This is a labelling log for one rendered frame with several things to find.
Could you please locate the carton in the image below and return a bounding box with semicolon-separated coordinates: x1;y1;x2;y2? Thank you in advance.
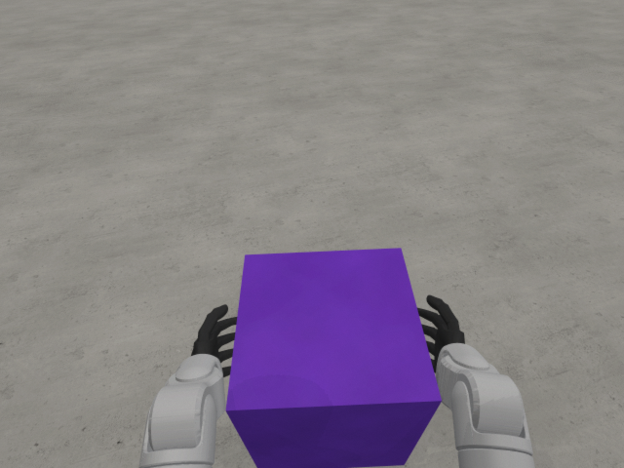
226;248;442;468

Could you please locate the left robot forearm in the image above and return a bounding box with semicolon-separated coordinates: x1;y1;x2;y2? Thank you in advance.
138;354;226;468

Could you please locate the robot right hand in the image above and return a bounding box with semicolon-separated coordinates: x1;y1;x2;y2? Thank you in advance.
417;295;465;373

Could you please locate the right robot forearm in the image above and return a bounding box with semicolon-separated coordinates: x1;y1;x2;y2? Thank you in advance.
436;343;535;468

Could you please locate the robot left hand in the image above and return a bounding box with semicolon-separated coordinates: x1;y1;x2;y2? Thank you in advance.
191;304;237;377

